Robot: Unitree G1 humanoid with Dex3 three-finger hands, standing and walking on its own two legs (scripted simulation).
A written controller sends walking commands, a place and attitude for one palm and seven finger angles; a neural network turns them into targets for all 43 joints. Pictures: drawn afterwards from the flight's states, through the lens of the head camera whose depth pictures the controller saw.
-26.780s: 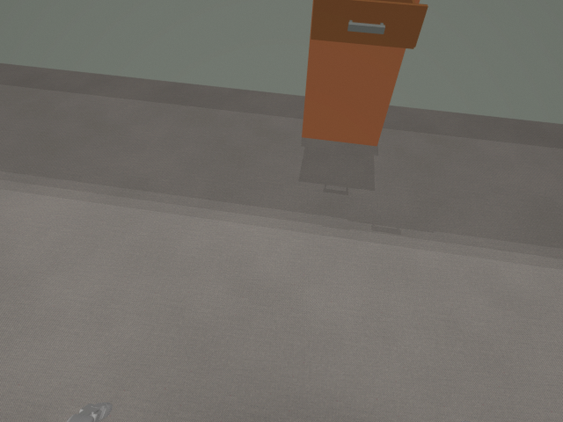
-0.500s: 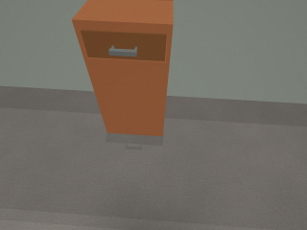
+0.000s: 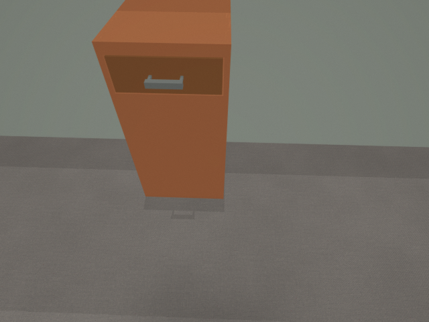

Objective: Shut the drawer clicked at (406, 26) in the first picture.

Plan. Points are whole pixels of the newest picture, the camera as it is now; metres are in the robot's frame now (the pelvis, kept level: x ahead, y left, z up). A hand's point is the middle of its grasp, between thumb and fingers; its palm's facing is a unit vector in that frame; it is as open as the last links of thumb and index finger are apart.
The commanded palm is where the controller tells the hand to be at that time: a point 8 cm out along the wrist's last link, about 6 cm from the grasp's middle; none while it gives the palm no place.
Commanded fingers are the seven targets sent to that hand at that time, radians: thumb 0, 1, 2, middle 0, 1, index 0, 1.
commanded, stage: let the arm hang, fingers relaxed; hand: left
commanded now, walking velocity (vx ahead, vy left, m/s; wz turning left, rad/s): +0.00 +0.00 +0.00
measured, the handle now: (164, 81) +0.85 +0.21 -0.01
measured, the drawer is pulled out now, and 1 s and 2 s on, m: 0.00 0.00 0.00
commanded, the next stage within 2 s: look to check the result in 0.06 s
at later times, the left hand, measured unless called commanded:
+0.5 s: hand out of the picture +0.01 +0.19 -0.17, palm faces +0.00 -0.97 -0.22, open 7.4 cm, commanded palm none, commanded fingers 0.00 0.90 0.90 -0.20 -0.30 -0.20 -0.30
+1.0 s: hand out of the picture +0.04 +0.20 -0.17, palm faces -0.01 -0.97 -0.25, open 7.4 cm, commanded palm none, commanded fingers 0.00 0.90 0.90 -0.20 -0.30 -0.20 -0.30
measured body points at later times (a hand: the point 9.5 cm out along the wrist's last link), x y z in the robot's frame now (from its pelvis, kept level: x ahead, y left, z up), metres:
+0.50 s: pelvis +0.01 +0.00 +0.00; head +0.03 +0.00 +0.45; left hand +0.01 +0.24 -0.15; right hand +0.02 -0.23 -0.16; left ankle +0.04 +0.11 -0.74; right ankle -0.01 -0.08 -0.74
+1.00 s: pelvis +0.02 +0.00 +0.00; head +0.03 -0.01 +0.45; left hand +0.04 +0.25 -0.15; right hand +0.03 -0.23 -0.16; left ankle +0.04 +0.11 -0.74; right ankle -0.01 -0.08 -0.74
